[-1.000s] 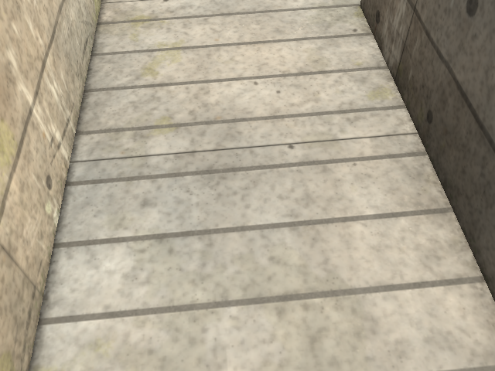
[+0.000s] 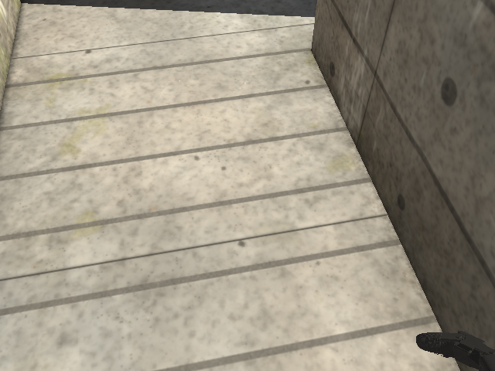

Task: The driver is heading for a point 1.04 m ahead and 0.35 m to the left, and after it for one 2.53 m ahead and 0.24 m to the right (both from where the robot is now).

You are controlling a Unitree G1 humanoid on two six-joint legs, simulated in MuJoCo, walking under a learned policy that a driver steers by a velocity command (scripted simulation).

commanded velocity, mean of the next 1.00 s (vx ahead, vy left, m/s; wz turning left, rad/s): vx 0.50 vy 0.00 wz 0.19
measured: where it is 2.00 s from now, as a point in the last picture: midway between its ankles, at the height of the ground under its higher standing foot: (189, 195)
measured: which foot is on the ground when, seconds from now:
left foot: up 0.00-0.00, down 0.02-0.56, up 0.58-1.00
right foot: down 0.00-0.02, up 0.04-0.52, down 0.54-1.00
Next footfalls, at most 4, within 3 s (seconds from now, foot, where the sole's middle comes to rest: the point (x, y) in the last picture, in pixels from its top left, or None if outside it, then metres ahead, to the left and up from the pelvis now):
0.02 left None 0.20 0.12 -0.76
0.54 right None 0.46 -0.09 -0.76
1.06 left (196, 282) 0.69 0.24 -0.76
1.56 right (221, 184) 1.06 0.21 -0.76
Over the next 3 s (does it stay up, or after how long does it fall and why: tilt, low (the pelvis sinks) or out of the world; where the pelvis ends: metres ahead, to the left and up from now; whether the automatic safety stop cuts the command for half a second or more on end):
stays up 1.02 0.32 0.01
